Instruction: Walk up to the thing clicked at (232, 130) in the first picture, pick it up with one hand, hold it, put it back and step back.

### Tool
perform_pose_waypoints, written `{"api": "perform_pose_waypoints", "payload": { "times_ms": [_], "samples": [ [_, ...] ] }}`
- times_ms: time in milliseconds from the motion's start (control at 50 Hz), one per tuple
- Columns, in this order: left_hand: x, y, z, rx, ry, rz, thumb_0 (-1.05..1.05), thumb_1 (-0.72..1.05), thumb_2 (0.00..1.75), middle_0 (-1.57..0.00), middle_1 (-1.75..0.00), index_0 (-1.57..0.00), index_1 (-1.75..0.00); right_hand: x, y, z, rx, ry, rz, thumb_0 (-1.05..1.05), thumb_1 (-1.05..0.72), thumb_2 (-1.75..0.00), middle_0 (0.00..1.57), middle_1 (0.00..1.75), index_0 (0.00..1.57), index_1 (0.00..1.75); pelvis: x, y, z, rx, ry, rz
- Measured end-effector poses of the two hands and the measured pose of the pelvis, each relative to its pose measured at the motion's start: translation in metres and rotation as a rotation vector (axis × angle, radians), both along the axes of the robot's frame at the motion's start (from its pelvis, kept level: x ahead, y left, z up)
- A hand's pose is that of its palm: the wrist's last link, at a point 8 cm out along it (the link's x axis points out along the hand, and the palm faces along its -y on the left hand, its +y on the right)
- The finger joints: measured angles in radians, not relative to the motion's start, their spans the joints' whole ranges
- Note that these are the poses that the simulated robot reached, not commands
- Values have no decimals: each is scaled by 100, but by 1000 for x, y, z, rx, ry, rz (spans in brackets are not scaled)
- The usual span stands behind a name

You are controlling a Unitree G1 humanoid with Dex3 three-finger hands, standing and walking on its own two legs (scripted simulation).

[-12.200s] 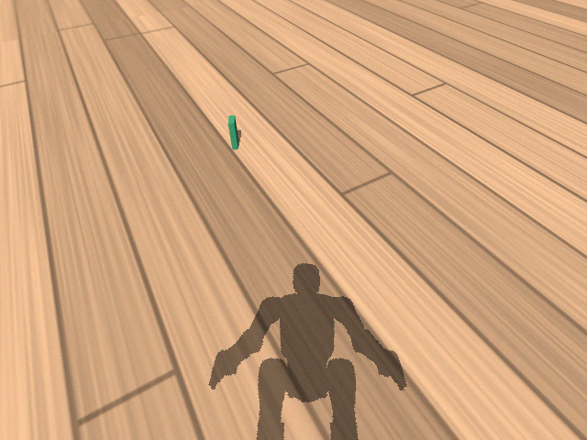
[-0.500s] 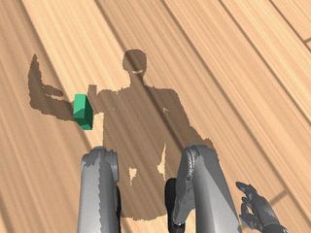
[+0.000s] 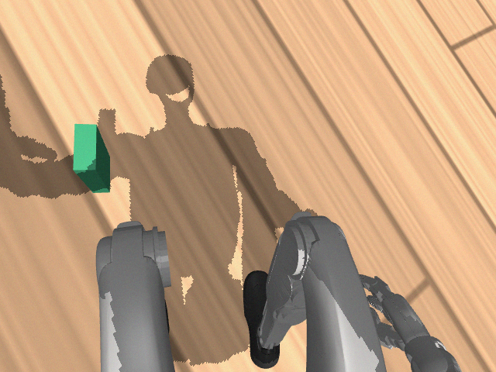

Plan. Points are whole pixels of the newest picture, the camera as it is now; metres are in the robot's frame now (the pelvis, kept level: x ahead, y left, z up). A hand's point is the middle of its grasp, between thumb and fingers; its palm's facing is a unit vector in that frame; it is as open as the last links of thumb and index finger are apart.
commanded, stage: approach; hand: left
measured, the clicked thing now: (94, 162) +0.46 +0.26 -0.26
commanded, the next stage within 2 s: close in in 0.22 s
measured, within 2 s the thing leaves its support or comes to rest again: neither
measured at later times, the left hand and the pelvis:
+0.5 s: hand (49, 192) +0.39 +0.32 -0.22, palm faces +0.26 -0.96 +0.09, open 17.7 cm; pelvis -0.01 +0.01 -0.06, yaw -5 degrees
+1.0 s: hand (89, 180) +0.42 +0.26 -0.23, palm faces +0.24 -0.97 +0.05, open 17.6 cm; pelvis -0.02 +0.01 -0.06, yaw -7 degrees
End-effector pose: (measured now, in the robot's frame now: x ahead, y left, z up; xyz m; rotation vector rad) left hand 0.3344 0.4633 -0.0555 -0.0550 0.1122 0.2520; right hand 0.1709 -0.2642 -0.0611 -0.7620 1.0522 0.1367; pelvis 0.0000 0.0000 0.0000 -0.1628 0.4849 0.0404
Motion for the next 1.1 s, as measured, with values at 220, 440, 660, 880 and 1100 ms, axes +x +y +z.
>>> {"api": "perform_pose_waypoints", "payload": {
  "times_ms": [220,440,660,880,1100],
  "samples": [
    [16,-43,-101,-11,1,-27,-2,-61,4,-4,-8,-5,-8,-7,6,-16,-100,92,88,1,-93,-91,21,30,21,30,-3,3,-33,-42,-99,-26],
    [16,-79,-157,-39,41,-14,-1,-61,6,-3,-9,-5,-8,-9,14,-23,-167,144,206,0,-93,-90,21,30,21,30,-8,7,-54,-80,-202,-53],
    [37,-120,-181,-27,-34,30,-2,-61,7,-3,-10,-7,-7,-21,24,-11,-243,186,262,0,-93,-90,21,30,21,30,-15,12,-62,-134,-290,-70],
    [43,-135,-170,31,-33,-14,-1,-61,7,-4,-9,-8,-7,-45,21,-12,-244,250,241,0,-93,-90,21,30,21,30,-19,15,-61,-148,-300,-70],
    [55,-160,-185,9,-41,8,-1,-61,10,-4,-8,-6,-7,-54,23,-12,-249,272,231,0,-93,-91,21,30,21,30,-19,15,-63,-158,-311,-90]
  ]
}}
